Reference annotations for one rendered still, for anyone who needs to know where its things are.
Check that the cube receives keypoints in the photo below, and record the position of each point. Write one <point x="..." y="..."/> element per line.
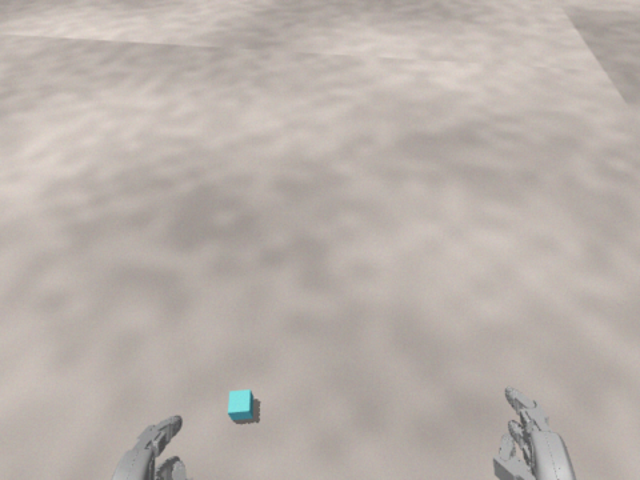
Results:
<point x="240" y="405"/>

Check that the left robot hand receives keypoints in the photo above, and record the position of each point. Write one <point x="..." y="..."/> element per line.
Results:
<point x="139" y="463"/>

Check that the right robot hand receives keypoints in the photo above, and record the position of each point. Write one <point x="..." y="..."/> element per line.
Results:
<point x="544" y="451"/>

